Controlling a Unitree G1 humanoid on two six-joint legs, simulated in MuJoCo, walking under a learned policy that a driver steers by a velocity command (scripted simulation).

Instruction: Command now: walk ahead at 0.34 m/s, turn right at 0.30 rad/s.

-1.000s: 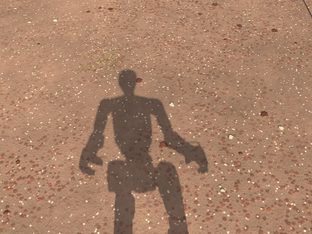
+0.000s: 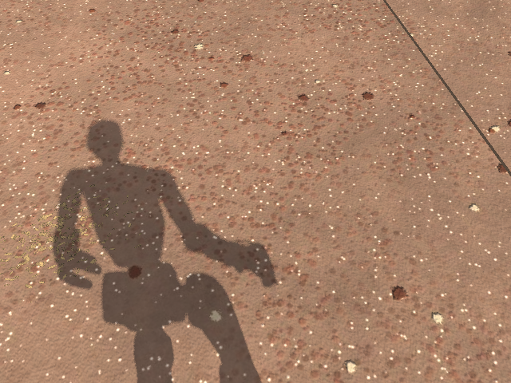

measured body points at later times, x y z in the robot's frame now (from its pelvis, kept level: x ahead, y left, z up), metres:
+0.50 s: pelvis +0.17 +0.04 +0.00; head +0.21 +0.05 +0.44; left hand +0.30 +0.32 -0.12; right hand +0.33 -0.23 -0.10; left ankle +0.26 +0.14 -0.74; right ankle +0.17 -0.10 -0.69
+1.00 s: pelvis +0.20 +0.01 +0.00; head +0.22 +0.01 +0.45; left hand +0.25 +0.29 -0.11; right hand +0.40 -0.21 -0.11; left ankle +0.14 +0.14 -0.74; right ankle +0.23 -0.11 -0.74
